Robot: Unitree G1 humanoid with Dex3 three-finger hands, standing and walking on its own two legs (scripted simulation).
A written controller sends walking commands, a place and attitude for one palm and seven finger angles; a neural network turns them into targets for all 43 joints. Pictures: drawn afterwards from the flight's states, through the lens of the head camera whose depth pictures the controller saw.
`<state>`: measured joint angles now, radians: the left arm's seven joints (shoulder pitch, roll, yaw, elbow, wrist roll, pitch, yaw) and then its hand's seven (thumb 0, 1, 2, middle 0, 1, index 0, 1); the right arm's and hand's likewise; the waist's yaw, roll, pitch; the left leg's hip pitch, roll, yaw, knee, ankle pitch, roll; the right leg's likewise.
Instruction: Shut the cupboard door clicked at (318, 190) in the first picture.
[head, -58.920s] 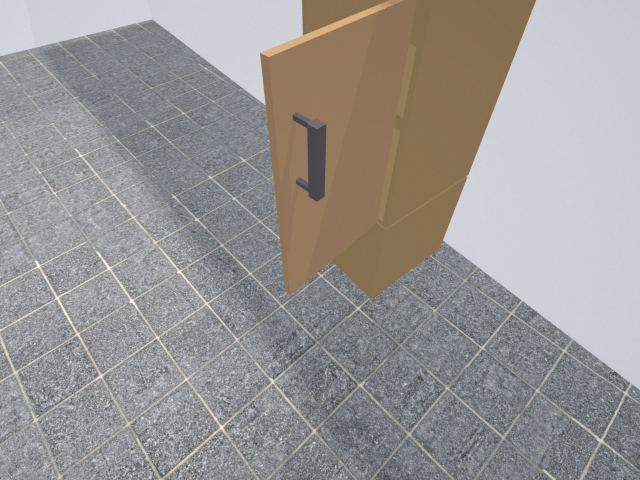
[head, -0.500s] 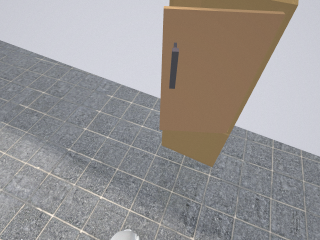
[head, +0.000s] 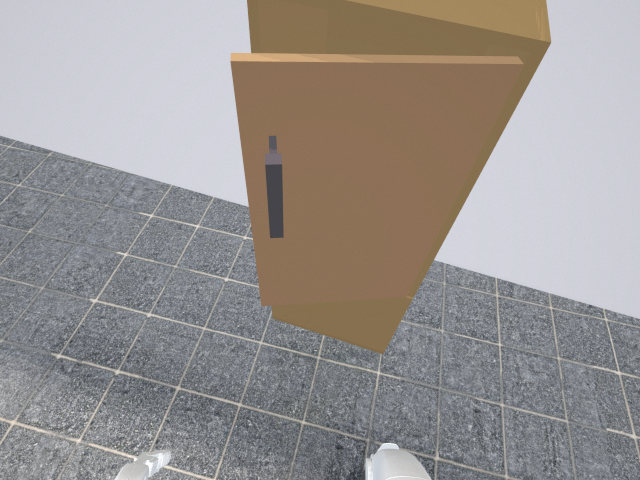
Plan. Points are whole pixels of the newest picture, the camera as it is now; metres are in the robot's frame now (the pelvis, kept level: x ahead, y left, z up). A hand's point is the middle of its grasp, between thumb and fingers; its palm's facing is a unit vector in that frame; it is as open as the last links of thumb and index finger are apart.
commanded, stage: come to a stop and stand still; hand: left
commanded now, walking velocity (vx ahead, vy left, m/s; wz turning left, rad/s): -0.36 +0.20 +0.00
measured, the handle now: (274, 189) +0.49 +0.07 +0.06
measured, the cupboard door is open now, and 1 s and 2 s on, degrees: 23 23 23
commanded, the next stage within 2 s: look again from close up in 1.16 s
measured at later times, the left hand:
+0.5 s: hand out of the picture +0.11 +0.20 -0.20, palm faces +0.09 -0.97 -0.21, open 7.3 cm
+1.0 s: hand out of the picture -0.01 +0.17 -0.18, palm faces +0.02 -0.99 -0.16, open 7.4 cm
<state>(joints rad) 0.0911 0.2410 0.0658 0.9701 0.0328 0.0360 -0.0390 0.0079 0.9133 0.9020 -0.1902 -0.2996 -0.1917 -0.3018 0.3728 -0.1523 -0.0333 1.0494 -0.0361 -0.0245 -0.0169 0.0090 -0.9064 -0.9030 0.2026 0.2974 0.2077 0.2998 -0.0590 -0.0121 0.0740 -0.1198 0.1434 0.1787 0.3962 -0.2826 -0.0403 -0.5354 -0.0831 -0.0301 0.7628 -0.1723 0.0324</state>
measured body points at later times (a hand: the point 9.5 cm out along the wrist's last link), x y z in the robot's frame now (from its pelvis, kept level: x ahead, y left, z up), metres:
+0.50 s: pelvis +0.04 +0.00 -0.02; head +0.07 +0.03 +0.42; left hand +0.11 +0.25 -0.18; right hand +0.16 -0.26 -0.14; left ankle +0.05 +0.09 -0.75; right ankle +0.10 -0.17 -0.74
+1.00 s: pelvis +0.01 +0.02 +0.00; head +0.01 +0.02 +0.45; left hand -0.01 +0.22 -0.17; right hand +0.02 -0.22 -0.16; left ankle +0.05 +0.09 -0.75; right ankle -0.03 -0.11 -0.75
